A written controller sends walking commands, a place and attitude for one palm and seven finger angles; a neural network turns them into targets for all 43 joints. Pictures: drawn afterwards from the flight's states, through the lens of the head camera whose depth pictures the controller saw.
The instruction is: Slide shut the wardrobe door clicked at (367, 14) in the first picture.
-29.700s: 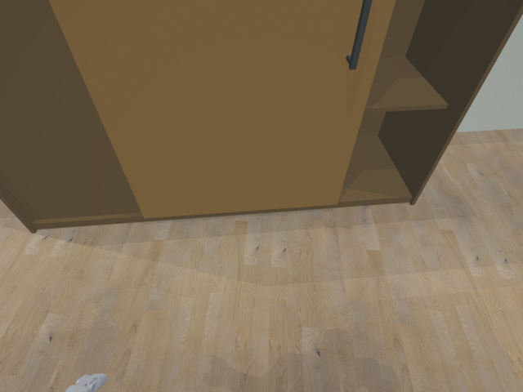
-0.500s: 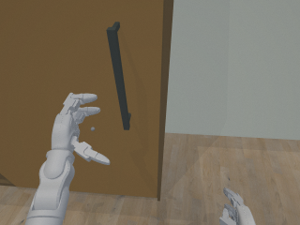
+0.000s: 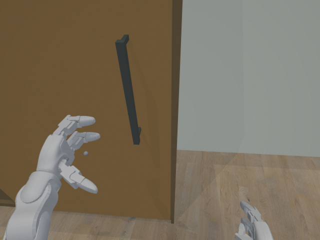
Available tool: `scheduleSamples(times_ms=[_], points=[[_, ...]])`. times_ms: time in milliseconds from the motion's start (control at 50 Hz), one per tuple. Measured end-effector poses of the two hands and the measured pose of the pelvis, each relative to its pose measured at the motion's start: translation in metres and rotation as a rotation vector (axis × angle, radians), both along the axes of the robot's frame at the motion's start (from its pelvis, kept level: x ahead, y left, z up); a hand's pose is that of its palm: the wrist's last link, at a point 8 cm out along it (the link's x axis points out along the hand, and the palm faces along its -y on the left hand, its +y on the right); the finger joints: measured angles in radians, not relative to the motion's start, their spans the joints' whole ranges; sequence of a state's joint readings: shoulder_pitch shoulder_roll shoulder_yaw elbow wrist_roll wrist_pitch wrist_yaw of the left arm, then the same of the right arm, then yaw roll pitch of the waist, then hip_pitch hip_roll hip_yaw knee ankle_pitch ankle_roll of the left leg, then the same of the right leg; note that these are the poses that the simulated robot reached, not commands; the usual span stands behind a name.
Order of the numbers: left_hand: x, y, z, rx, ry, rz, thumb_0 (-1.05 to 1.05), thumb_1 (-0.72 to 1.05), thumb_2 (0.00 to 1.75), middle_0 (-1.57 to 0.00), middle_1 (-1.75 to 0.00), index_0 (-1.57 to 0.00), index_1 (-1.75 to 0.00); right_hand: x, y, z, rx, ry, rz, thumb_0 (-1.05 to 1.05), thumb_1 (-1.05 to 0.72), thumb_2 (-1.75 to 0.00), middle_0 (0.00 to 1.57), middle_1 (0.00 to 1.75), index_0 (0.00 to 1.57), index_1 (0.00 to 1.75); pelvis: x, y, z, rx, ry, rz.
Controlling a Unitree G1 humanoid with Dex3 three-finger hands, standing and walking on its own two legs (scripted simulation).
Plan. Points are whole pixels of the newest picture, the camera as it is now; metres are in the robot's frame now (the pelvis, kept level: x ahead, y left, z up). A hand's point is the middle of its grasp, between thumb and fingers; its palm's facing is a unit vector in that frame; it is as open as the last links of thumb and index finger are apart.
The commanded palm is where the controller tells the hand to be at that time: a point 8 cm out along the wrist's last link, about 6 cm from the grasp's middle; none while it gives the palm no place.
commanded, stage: draw the hand back to the body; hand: left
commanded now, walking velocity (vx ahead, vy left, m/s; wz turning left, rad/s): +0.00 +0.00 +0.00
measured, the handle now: (131, 97) +0.43 +0.12 +0.18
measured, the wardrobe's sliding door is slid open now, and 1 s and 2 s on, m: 0.00 0.00 0.00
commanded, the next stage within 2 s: step back with the hand held close in 1.38 s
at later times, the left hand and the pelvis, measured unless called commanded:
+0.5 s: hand (59, 165) +0.21 +0.23 +0.16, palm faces +0.32 -0.92 -0.24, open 13.6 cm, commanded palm +0.17 +0.27 +0.17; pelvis -0.01 +0.01 +0.00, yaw +0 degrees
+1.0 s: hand (40, 170) +0.20 +0.26 +0.16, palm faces +0.42 -0.83 -0.35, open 8.8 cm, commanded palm +0.15 +0.30 +0.18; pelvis +0.01 +0.01 +0.01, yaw -1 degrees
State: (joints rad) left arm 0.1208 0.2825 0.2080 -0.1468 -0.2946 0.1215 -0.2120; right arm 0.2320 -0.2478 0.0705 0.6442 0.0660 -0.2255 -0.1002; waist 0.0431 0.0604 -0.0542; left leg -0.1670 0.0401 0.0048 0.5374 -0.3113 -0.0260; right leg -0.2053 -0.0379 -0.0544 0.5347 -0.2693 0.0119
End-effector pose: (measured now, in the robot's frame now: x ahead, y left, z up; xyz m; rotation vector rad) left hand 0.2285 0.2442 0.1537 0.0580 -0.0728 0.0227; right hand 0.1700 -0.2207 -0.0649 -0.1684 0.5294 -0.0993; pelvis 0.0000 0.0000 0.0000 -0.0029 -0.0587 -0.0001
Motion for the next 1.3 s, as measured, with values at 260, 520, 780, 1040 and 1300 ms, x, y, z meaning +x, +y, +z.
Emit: scheduleSamples(times_ms=[260,520,780,1040,1300], points=[[-0.04,0.016,-0.009,-0.007,0.021,0.069,-0.01,-0.55,0.2,-0.25,-1.15,-0.25,-1.14,0.014,0.009,0.017,-0.023,-0.077,0.051,0.02,-0.9,-0.9,0.2,0.3,0.2,0.3,-0.004,0.004,-0.002,-0.006,-0.025,0.011],[-0.053,0.032,0.008,0.21,-0.089,0.3,-0.01,-0.26,0.34,-0.24,-0.99,-0.24,-0.98,0.001,0.022,0.004,-0.009,0.02,0.07,0.01,-0.9,-0.9,0.2,0.3,0.2,0.3,-0.008,0.008,0.002,-0.001,-0.023,-0.004],[-0.064,0.049,0.022,0.311,-0.125,0.375,0.0,0.19,0.55,-0.23,-0.72,-0.23,-0.71,-0.002,0.015,-0.005,-0.022,0.085,0.03,0.02,-0.9,-0.9,0.2,0.3,0.2,0.3,0.003,0.012,0.005,-0.002,-0.035,-0.01],[-0.075,0.059,0.02,0.347,-0.087,0.419,0.01,0.65,0.78,-0.21,-0.45,-0.22,-0.44,0.017,0.013,0.005,-0.029,0.048,0.031,0.01,-0.9,-0.9,0.2,0.3,0.2,0.3,0.01,0.01,0.005,-0.004,-0.032,-0.015],[-0.074,0.055,0.02,0.334,-0.083,0.435,0.02,0.87,0.89,-0.2,-0.32,-0.21,-0.31,0.018,0.015,0.001,-0.02,0.063,0.049,0.01,-0.9,-0.9,0.2,0.3,0.2,0.3,0.009,0.006,0.006,-0.002,-0.032,-0.009]])
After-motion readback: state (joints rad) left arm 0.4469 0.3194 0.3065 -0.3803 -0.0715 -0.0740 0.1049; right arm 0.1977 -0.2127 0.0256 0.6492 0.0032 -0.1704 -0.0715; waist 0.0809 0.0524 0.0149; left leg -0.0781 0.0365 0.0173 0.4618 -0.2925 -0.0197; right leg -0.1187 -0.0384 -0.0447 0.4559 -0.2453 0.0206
